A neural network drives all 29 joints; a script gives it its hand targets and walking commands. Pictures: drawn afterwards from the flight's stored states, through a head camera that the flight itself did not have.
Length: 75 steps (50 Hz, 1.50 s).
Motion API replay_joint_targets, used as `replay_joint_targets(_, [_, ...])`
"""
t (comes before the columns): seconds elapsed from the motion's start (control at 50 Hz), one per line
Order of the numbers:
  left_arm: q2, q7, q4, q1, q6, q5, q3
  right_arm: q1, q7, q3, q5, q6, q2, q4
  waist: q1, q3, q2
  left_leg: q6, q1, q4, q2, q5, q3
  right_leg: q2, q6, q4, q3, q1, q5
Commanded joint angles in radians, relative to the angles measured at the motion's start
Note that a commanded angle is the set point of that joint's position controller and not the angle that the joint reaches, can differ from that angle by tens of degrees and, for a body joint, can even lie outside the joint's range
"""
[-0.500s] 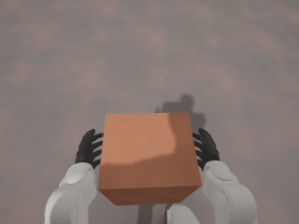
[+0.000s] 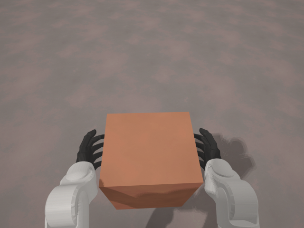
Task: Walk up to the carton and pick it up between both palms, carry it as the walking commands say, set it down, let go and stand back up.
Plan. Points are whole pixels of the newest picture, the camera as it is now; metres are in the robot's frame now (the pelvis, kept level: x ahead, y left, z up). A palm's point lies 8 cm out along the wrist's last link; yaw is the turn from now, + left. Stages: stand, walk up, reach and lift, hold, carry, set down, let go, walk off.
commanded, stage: carry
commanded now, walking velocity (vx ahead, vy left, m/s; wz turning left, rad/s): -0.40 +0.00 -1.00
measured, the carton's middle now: (149, 165) +0.28 +0.01 +0.03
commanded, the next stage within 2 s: none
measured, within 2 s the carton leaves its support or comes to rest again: neither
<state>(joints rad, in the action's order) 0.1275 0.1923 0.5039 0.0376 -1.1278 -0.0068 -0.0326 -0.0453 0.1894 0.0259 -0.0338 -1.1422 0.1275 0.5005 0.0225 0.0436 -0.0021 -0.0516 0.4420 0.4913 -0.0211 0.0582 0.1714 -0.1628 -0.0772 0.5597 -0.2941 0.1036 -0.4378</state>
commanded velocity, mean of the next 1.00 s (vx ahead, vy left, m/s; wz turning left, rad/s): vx -0.40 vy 0.00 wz -1.00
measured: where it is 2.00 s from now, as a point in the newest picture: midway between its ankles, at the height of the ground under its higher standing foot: outside the picture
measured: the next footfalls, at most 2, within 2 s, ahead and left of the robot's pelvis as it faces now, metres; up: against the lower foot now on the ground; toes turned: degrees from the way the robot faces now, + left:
right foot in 0.38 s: +0.15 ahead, -0.13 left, +0.00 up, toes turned -20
left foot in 0.72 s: +0.15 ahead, +0.14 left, +0.00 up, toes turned -30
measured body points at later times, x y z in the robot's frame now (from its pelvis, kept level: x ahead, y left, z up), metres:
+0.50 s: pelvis +0.07 -0.01 -0.02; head +0.14 -0.03 +0.43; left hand +0.39 +0.04 +0.05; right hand +0.30 -0.23 +0.05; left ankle +0.09 +0.12 -0.67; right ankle +0.11 -0.12 -0.73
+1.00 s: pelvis -0.04 +0.09 -0.01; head +0.00 +0.05 +0.44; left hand +0.27 +0.00 +0.08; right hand +0.07 -0.20 +0.08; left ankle +0.12 +0.16 -0.73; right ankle -0.14 +0.00 -0.72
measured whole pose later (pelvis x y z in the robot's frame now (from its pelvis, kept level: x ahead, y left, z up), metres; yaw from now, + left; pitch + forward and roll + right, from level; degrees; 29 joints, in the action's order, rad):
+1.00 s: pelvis -0.04 +0.09 -0.01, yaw -47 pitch +2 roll -1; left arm 0.13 0.17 0.54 0.12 -1.14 -0.01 -0.05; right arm -0.07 0.19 0.03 -0.05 -1.12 0.13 0.55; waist 0.07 -0.07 0.02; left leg 0.05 0.44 0.68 -0.24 0.24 0.20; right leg -0.04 -0.05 0.76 -0.06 0.39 -0.41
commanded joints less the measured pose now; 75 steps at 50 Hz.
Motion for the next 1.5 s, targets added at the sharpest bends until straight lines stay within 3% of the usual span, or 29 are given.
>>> replay_joint_targets(0.0, [0.834,-0.149,0.147,0.414,0.01,0.278,0.597,-0.295,-0.103,0.474,0.223,0.037,0.854,0.074,-0.067,0.479,0.213,-0.199,-0.771,0.088,-0.346,-1.452,-0.374,0.101,-0.011,0.51,0.14,0.437,-0.197])
replay_joint_targets(0.06, [0.899,-0.158,0.147,0.439,0.029,0.303,0.624,-0.329,-0.113,0.482,0.25,0.068,0.92,0.126,-0.061,0.477,0.132,-0.17,-0.666,0.05,-0.41,-1.191,-0.318,0.061,0.013,0.534,0.27,0.498,-0.205])
replay_joint_targets(0.32, [0.893,-0.16,0.192,0.368,0.046,0.278,0.62,-0.332,-0.134,0.571,0.279,0.089,0.92,0.224,-0.028,0.437,0.192,-0.073,-0.487,0.233,-0.373,-0.858,0.005,0.116,0.065,0.117,0.156,0.338,0.17])
replay_joint_targets(0.36, [0.901,-0.166,0.171,0.365,0.039,0.28,0.613,-0.343,-0.129,0.575,0.282,0.081,0.919,0.221,-0.003,0.435,0.037,0.028,-0.306,0.436,-0.29,-0.517,0.051,0.064,0.089,-0.106,0.24,0.103,0.705])
replay_joint_targets(0.38, [0.887,-0.171,0.154,0.358,0.034,0.285,0.611,-0.339,-0.128,0.578,0.278,0.072,0.927,0.215,-0.01,0.423,-0.195,0.082,0.033,0.586,-0.195,0.22,0.025,-0.129,0.168,0.02,0.499,-0.157,1.522])
replay_joint_targets(0.4, [0.875,-0.171,0.145,0.341,0.04,0.283,0.588,-0.371,-0.135,0.596,0.295,0.072,0.914,0.259,-0.015,0.422,-0.353,0.114,0.195,0.665,-0.067,0.69,-0.059,-0.203,0.261,0.069,0.681,-0.217,1.937])
replay_joint_targets(0.44, [0.887,-0.172,0.188,0.387,0.044,0.298,0.593,-0.39,-0.137,0.584,0.319,0.077,0.956,0.247,-0.019,0.443,-0.133,0.127,0.218,0.749,-0.056,0.618,-0.182,-0.182,0.257,0.033,0.657,-0.183,1.655])
replay_joint_targets(0.64, [0.906,-0.163,0.244,0.374,0.055,0.237,0.599,-0.41,-0.152,0.606,0.348,0.075,1.025,0.254,-0.022,0.506,-0.184,0.09,-0.062,0.283,0.027,0.436,-0.201,-0.068,0.218,-0.041,0.654,-0.045,1.112])
replay_joint_targets(0.68, [0.898,-0.16,0.223,0.371,0.044,0.231,0.605,-0.382,-0.152,0.594,0.332,0.067,1.019,0.215,-0.043,0.508,-0.137,0.053,-0.244,0.056,-0.003,0.288,-0.191,-0.007,0.16,-0.039,0.597,0.082,0.85])
replay_joint_targets(0.7, [0.883,-0.157,0.2,0.345,0.038,0.218,0.601,-0.36,-0.154,0.587,0.324,0.063,0.999,0.197,-0.057,0.496,-0.045,0.004,-0.426,-0.077,-0.117,-0.036,-0.25,0.069,0.102,0.034,0.519,0.256,0.563])
replay_joint_targets(0.72, [0.888,-0.155,0.228,0.344,0.036,0.224,0.617,-0.337,-0.156,0.57,0.315,0.063,0.975,0.183,-0.039,0.48,0.259,-0.134,-0.491,-0.145,-0.408,-0.332,-0.479,0.22,0.03,0.28,0.361,0.426,-0.08])
replay_joint_targets(0.74, [0.902,-0.161,0.242,0.408,0.03,0.234,0.642,-0.335,-0.156,0.558,0.303,0.066,0.943,0.19,-0.051,0.411,0.391,-0.255,-0.382,-0.077,-0.583,-0.681,-0.487,0.2,0.008,0.646,0.235,0.548,-0.286])
replay_joint_targets(0.78, [0.912,-0.172,0.209,0.475,0.03,0.267,0.646,-0.405,-0.154,0.559,0.286,0.07,0.957,0.189,-0.039,0.336,0.132,-0.195,-0.278,-0.025,-0.479,-0.764,-0.313,0.135,0.041,0.83,0.324,0.494,-0.135])
replay_joint_targets(0.86, [0.927,-0.182,0.198,0.464,0.028,0.297,0.661,-0.426,-0.143,0.539,0.26,0.075,0.912,0.223,-0.017,0.341,0.185,-0.064,-0.388,0.066,-0.342,-0.754,-0.074,0.132,0.026,0.499,0.246,0.422,-0.018])
replay_joint_targets(0.96, [0.906,-0.182,0.152,0.405,-0.001,0.312,0.653,-0.3,-0.113,0.489,0.212,0.051,0.871,0.155,-0.018,0.38,0.241,-0.031,-0.416,0.213,-0.349,-0.783,-0.024,0.173,0.03,0.012,0.162,0.238,0.076])
replay_joint_targets(0.98, [0.91,-0.185,0.131,0.39,-0.01,0.308,0.646,-0.317,-0.11,0.49,0.218,0.045,0.864,0.156,-0.005,0.377,0.156,0.017,-0.316,0.279,-0.322,-0.611,-0.019,0.143,0.039,-0.114,0.229,0.14,0.268])
replay_joint_targets(1.0, [0.888,-0.184,0.115,0.348,-0.015,0.304,0.635,-0.279,-0.105,0.486,0.21,0.037,0.847,0.152,-0.002,0.379,-0.004,0.074,-0.068,0.407,-0.254,-0.013,-0.042,-0.019,0.096,-0.118,0.47,-0.057,0.821])
replay_joint_targets(1.02, [0.858,-0.184,0.099,0.367,-0.012,0.296,0.625,-0.265,-0.11,0.499,0.205,0.03,0.867,0.148,-0.027,0.359,-0.349,0.149,0.282,0.528,-0.111,0.655,-0.061,-0.241,0.214,0.039,0.77,-0.22,1.569])
replay_joint_targets(1.04, [0.853,-0.184,0.115,0.37,-0.001,0.276,0.593,-0.336,-0.123,0.537,0.231,0.03,0.871,0.182,-0.03,0.352,-0.313,0.145,0.274,0.663,-0.095,0.698,-0.181,-0.222,0.26,0.059,0.766,-0.102,1.625])
replay_joint_targets(1.08, [0.898,-0.188,0.154,0.46,0.02,0.273,0.588,-0.491,-0.139,0.591,0.302,0.046,0.986,0.209,-0.03,0.368,-0.169,0.114,0.208,0.73,-0.078,0.521,-0.207,-0.129,0.21,0.021,0.642,-0.003,1.249])
replay_joint_targets(1.14, [0.929,-0.185,0.171,0.458,0.034,0.236,0.556,-0.552,-0.153,0.627,0.345,0.05,1.041,0.236,-0.024,0.393,-0.221,0.103,0.155,0.667,-0.06,0.361,-0.182,-0.053,0.172,-0.05,0.586,0.067,0.657])
replay_joint_targets(1.24, [0.871,-0.16,0.138,0.371,0.031,0.177,0.506,-0.521,-0.151,0.645,0.363,0.036,1.021,0.198,-0.027,0.416,-0.238,0.08,-0.025,0.364,0.025,0.395,-0.172,-0.016,0.136,-0.207,0.685,0.147,0.348])
replay_joint_targets(1.3, [0.86,-0.155,0.133,0.366,0.021,0.164,0.51,-0.47,-0.152,0.637,0.355,0.03,1.017,0.168,-0.038,0.438,-0.268,0.029,-0.345,-0.015,0.036,0.406,-0.103,0.084,0.008,-0.299,0.612,0.279,0.26])
replay_joint_targets(1.32, [0.868,-0.152,0.118,0.365,0.01,0.164,0.516,-0.471,-0.15,0.619,0.345,0.027,1.003,0.156,-0.048,0.422,-0.06,-0.039,-0.447,-0.23,-0.128,0.408,-0.249,0.182,-0.028,-0.126,0.491,0.388,0.088])
replay_joint_targets(1.34, [0.897,-0.156,0.161,0.365,0.009,0.195,0.57,-0.449,-0.149,0.578,0.329,0.038,0.948,0.166,-0.044,0.439,0.417,-0.236,-0.283,-0.265,-0.555,0.308,-0.643,0.304,-0.019,0.463,0.289,0.47,-0.283])
replay_joint_targets(1.36, [0.923,-0.162,0.203,0.465,0.011,0.213,0.601,-0.422,-0.149,0.546,0.302,0.043,0.935,0.141,-0.044,0.29,0.406,-0.274,-0.159,-0.255,-0.597,0.033,-0.488,0.163,0.006,0.73,0.275,0.552,-0.2])
replay_joint_targets(1.4, [0.91,-0.174,0.185,0.493,0.017,0.247,0.62,-0.453,-0.153,0.548,0.28,0.052,0.946,0.16,-0.028,0.249,0.094,-0.168,-0.054,-0.137,-0.451,-0.135,-0.227,0.127,0.061,0.902,0.345,0.441,-0.015])
replay_joint_targets(1.42, [0.898,-0.181,0.164,0.486,0.013,0.254,0.621,-0.446,-0.151,0.541,0.266,0.049,0.932,0.148,-0.018,0.254,0.056,-0.124,-0.061,-0.098,-0.398,-0.094,-0.137,0.117,0.067,0.874,0.349,0.43,0.017])
replay_joint_targets(1.48, [0.89,-0.184,0.172,0.48,-0.001,0.281,0.639,-0.413,-0.134,0.509,0.238,0.043,0.88,0.169,-0.013,0.279,0.205,-0.051,-0.206,0.018,-0.308,-0.25,-0.005,0.131,0.043,0.458,0.24,0.38,-0.001])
